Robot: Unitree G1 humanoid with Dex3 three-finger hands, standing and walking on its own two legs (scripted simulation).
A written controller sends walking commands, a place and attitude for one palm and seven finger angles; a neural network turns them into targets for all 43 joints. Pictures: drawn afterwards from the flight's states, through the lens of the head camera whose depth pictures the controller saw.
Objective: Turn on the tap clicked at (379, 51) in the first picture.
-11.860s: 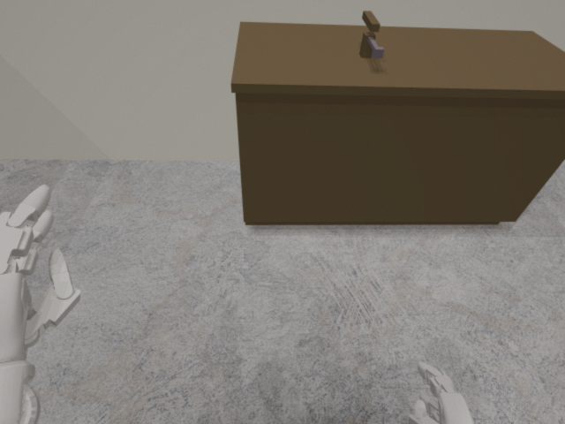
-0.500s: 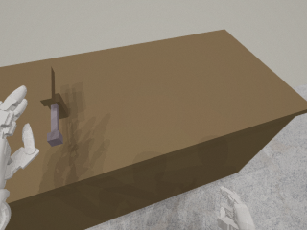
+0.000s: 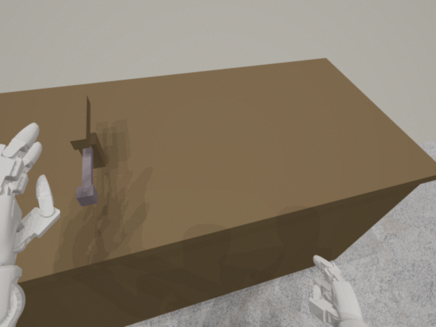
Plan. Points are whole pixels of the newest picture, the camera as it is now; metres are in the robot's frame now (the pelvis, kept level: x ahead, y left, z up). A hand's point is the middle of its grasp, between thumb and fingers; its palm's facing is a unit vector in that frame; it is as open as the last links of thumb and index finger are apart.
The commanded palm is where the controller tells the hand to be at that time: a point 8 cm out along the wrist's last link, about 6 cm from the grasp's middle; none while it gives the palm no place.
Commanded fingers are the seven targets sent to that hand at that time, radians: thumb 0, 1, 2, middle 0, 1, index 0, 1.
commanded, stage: look again from close up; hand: left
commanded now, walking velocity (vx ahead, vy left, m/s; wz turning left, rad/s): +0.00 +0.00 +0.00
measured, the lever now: (87, 195) +0.31 +0.28 +0.05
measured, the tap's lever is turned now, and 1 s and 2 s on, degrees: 0 0 0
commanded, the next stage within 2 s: shuffle to correct the standing spot in 0.24 s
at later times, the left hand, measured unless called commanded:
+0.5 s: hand (46, 212) +0.21 +0.25 +0.16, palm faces +0.37 -0.85 -0.37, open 7.5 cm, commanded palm +0.16 +0.28 +0.17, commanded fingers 0.00 0.90 0.90 -0.20 -0.30 -0.20 -0.30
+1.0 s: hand (69, 248) +0.18 +0.21 +0.15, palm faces +0.35 -0.84 -0.42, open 7.5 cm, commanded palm +0.11 +0.25 +0.17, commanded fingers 0.00 0.90 0.90 -0.20 -0.30 -0.20 -0.30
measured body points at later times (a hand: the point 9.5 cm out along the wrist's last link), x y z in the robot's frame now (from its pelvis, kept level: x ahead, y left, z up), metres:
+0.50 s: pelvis -0.01 +0.00 +0.00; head +0.02 +0.03 +0.45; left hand +0.19 +0.30 +0.18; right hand +0.18 -0.21 -0.07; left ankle +0.01 +0.07 -0.74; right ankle +0.03 -0.15 -0.74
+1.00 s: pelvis -0.05 -0.03 -0.01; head -0.01 -0.02 +0.44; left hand +0.15 +0.25 +0.17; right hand +0.12 -0.28 -0.09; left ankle -0.04 +0.07 -0.74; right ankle +0.03 -0.15 -0.74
